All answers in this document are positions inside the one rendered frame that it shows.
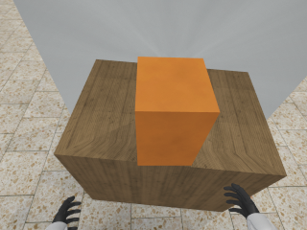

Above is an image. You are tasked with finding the carton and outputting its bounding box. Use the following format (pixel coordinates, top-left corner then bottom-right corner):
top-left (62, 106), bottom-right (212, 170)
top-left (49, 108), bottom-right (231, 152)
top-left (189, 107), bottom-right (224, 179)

top-left (134, 57), bottom-right (220, 166)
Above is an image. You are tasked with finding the robot left hand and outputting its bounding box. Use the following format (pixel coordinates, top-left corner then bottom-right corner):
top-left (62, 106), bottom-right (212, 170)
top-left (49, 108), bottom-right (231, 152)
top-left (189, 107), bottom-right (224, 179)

top-left (52, 195), bottom-right (82, 230)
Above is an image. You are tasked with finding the pedestal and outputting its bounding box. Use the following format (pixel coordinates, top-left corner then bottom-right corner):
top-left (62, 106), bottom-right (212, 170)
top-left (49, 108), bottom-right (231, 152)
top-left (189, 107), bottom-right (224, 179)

top-left (54, 59), bottom-right (287, 212)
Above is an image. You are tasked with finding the right robot forearm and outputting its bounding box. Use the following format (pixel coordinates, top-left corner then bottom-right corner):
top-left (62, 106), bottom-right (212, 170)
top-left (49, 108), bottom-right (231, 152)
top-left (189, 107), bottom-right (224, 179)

top-left (247, 213), bottom-right (278, 230)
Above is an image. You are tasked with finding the robot right hand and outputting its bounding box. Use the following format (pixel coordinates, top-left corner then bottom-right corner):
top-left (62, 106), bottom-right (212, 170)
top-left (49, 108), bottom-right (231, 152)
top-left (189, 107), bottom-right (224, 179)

top-left (224, 183), bottom-right (260, 219)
